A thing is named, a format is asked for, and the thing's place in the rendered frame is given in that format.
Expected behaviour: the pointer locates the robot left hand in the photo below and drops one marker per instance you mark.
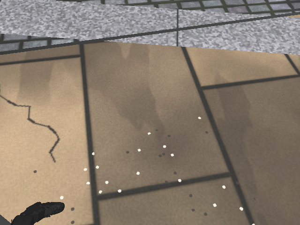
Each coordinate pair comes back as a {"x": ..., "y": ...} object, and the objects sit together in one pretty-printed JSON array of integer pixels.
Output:
[{"x": 38, "y": 211}]

